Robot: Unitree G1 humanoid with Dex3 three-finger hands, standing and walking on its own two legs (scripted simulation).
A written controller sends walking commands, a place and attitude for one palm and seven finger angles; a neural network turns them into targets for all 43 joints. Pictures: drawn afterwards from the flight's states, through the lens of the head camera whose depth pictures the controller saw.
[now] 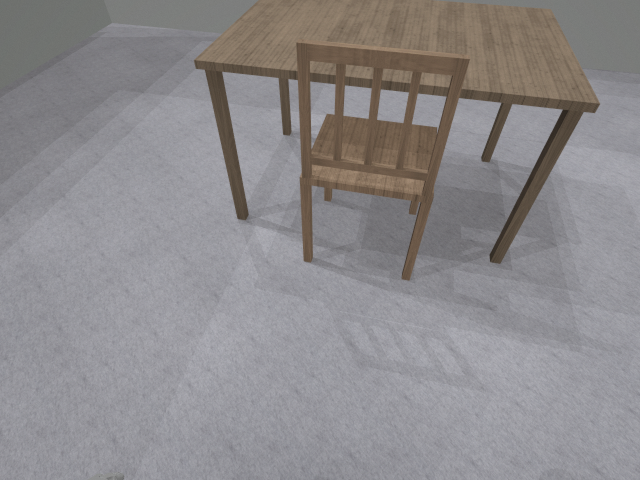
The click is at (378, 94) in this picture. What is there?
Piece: chair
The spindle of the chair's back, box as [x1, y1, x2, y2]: [364, 68, 382, 165]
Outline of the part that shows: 382,68 374,68 364,158 364,164 370,165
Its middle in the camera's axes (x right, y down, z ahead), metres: +0.14 -0.33 +1.08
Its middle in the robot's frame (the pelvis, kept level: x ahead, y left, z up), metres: +1.03 -0.09 -0.09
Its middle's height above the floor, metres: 0.68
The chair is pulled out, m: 0.00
